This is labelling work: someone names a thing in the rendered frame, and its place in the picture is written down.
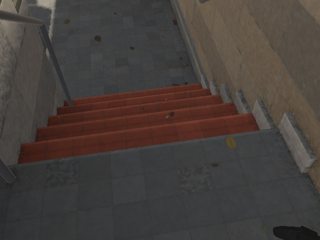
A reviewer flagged robot right hand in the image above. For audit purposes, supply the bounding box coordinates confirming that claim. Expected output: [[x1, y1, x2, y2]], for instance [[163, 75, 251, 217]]
[[273, 226, 320, 240]]

